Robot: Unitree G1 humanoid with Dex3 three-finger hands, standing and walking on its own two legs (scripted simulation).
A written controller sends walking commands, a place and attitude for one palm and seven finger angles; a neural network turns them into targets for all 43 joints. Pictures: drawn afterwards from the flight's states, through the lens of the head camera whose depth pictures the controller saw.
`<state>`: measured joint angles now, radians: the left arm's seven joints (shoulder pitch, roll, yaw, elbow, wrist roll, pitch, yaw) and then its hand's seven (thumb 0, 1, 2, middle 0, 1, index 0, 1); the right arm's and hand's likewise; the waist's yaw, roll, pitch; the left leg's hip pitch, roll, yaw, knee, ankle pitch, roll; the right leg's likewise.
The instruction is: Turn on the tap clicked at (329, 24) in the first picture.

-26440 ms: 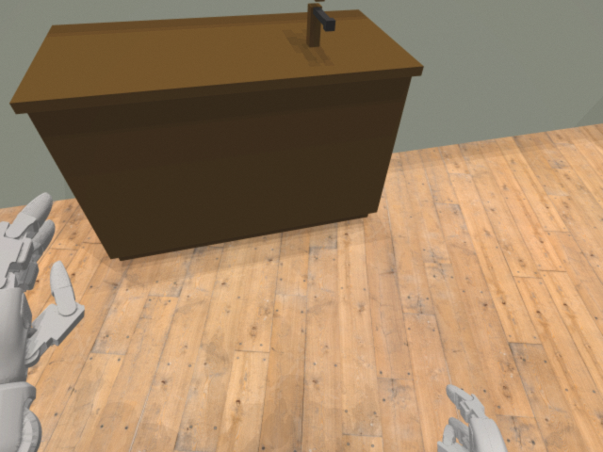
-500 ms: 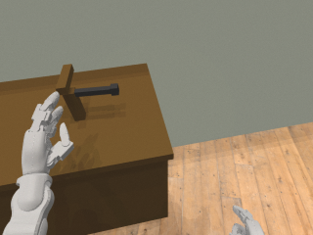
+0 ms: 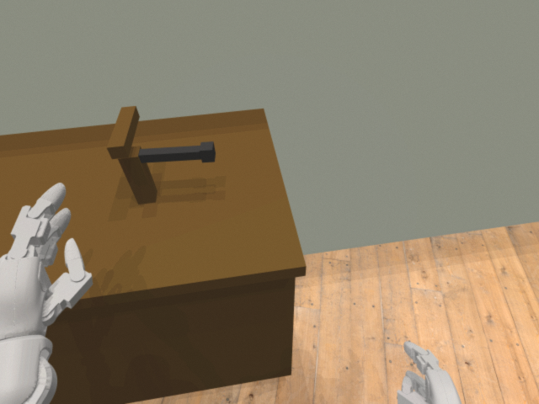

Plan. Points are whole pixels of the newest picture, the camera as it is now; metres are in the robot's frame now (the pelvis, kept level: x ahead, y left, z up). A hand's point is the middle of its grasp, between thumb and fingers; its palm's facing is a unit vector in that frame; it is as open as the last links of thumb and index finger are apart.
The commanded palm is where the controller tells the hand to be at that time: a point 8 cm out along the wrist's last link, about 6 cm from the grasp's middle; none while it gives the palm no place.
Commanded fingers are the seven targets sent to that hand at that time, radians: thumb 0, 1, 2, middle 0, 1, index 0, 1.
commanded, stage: draw the hand back beside the body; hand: left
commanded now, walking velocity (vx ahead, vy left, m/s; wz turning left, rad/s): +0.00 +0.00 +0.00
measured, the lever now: (207, 152) +0.52 +0.19 +0.11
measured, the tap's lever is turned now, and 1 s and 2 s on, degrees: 85 85 85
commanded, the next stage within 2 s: step back with the hand held close in 0.06 s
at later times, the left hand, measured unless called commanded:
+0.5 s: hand (94, 293) +0.19 +0.23 +0.14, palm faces +0.32 -0.84 -0.44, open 7.4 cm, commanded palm +0.15 +0.28 +0.17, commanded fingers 0.00 0.90 0.90 -0.20 -0.30 -0.20 -0.30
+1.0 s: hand (38, 340) +0.13 +0.26 +0.15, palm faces +0.43 -0.78 -0.46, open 7.4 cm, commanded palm +0.08 +0.29 +0.17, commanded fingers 0.00 0.90 0.90 -0.20 -0.30 -0.20 -0.30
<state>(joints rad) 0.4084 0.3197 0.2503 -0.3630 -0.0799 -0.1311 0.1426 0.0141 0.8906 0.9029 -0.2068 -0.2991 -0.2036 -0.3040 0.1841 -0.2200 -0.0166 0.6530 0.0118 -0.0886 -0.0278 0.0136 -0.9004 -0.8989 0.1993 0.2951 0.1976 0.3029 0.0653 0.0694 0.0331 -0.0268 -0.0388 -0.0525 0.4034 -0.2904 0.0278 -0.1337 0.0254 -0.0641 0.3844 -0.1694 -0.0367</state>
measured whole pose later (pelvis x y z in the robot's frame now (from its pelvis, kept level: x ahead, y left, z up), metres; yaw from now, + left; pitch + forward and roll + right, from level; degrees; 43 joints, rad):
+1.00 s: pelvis -0.08 +0.01 -0.02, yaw +1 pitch -1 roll +0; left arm 0.47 0.38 0.36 -0.48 0.00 -0.18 0.15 0.01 0.89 0.90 -0.21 -0.30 -0.21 -0.31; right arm 0.25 -0.23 -0.02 0.55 0.01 -0.03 -0.05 0.01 -0.90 -0.90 0.20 0.30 0.20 0.30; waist 0.01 0.01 0.03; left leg -0.35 -0.06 -0.02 0.65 -0.29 0.05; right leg -0.42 0.02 -0.01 0.58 -0.14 -0.01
